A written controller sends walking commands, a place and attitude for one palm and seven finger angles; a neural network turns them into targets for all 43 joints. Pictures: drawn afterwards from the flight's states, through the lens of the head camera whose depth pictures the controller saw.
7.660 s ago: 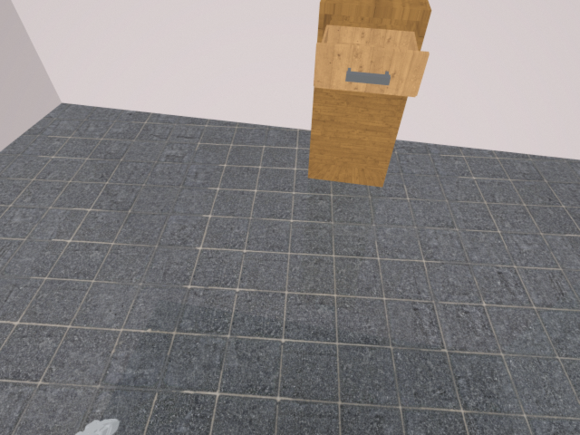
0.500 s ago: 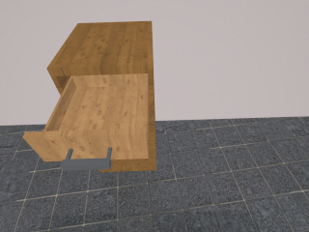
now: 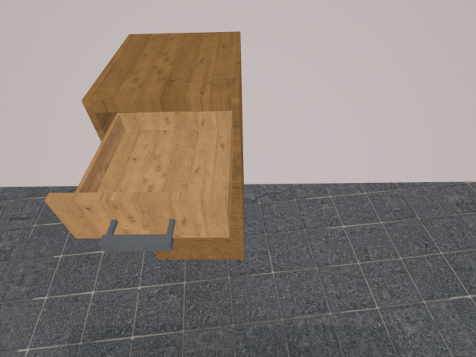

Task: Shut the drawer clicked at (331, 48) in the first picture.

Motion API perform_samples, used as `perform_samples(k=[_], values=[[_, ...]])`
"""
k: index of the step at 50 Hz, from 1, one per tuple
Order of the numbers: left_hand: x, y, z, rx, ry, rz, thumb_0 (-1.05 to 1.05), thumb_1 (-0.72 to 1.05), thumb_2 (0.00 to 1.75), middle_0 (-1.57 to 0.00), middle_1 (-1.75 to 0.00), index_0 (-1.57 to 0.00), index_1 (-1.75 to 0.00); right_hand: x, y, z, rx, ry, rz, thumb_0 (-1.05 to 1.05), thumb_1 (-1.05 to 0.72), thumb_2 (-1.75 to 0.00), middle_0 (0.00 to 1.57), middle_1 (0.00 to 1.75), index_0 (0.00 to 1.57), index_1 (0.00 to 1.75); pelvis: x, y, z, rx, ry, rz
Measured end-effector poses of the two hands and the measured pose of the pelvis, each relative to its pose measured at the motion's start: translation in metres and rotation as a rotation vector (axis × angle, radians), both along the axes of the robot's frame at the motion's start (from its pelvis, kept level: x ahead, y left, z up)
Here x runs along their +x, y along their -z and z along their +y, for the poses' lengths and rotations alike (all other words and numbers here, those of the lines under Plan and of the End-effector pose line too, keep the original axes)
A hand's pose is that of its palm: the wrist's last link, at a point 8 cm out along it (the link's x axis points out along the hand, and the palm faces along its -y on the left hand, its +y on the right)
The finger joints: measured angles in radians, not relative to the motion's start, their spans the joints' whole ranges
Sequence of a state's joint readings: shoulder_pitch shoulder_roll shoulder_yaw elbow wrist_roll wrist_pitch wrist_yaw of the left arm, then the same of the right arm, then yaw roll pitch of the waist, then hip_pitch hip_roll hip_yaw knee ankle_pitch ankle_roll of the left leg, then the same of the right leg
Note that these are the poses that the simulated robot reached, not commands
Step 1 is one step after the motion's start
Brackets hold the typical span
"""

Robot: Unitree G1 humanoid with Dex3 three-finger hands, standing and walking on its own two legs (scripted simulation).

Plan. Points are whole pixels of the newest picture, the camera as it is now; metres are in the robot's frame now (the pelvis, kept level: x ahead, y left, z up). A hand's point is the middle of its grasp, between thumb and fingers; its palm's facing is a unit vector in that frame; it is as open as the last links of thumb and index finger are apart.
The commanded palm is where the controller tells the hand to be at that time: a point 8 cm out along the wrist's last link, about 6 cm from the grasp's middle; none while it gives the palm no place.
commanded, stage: shuffle to correct the standing spot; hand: left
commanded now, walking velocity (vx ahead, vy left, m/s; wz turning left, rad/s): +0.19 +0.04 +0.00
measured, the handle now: (139, 233) +0.35 +0.23 -0.02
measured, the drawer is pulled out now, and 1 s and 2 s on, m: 0.30 0.30 0.30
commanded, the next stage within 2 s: come to a stop and stand still in 0.24 s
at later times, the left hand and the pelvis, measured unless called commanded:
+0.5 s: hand out of the picture +0.03 +0.20 -0.18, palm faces +0.07 -0.98 -0.17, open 7.4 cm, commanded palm none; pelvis +0.07 +0.04 -0.01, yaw +0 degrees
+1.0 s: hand out of the picture +0.11 +0.20 -0.16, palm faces +0.05 -0.97 -0.25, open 7.3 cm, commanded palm none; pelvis +0.08 +0.01 +0.00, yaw +0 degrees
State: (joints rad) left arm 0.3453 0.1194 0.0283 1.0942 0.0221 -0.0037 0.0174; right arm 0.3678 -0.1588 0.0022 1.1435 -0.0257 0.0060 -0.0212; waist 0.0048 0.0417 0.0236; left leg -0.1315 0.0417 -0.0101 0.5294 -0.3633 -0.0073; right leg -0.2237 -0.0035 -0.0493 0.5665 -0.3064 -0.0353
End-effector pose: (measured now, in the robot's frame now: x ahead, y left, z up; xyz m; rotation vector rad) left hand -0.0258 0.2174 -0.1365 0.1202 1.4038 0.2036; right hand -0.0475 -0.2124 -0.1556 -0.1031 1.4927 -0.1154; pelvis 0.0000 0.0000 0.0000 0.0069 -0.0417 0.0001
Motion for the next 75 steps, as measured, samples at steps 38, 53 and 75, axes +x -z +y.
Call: perform_samples(k=[38, 53, 75], values=[[0.114, -0.010, 0.026, 0.061, 0.057, -0.043, 0.01, 0.93, 0.89, -0.19, -0.30, -0.20, -0.30, 0.133, 0.008, 0.018, 0.018, 0.029, -0.118, 0.02, -0.93, -0.90, 0.20, 0.30, 0.20, 0.30, 0.080, 0.001, 0.016, 0.031, -0.002, 0.023], [0.131, -0.009, 0.028, 0.053, 0.045, -0.115, 0.01, 0.93, 0.89, -0.20, -0.30, -0.20, -0.30, 0.104, -0.003, 0.017, 0.009, 0.028, -0.061, 0.00, -0.91, -0.90, 0.20, 0.30, 0.20, 0.30, 0.075, -0.003, 0.013, 0.021, -0.004, 0.009], [0.127, -0.004, 0.076, 0.017, 0.073, -0.102, 0.00, 0.91, 0.89, -0.19, -0.30, -0.20, -0.30, 0.132, -0.013, 0.062, -0.029, -0.005, -0.159, 0.02, -0.93, -0.90, 0.20, 0.30, 0.20, 0.30, 0.085, -0.004, 0.068, -0.004, 0.014, 0.029]])
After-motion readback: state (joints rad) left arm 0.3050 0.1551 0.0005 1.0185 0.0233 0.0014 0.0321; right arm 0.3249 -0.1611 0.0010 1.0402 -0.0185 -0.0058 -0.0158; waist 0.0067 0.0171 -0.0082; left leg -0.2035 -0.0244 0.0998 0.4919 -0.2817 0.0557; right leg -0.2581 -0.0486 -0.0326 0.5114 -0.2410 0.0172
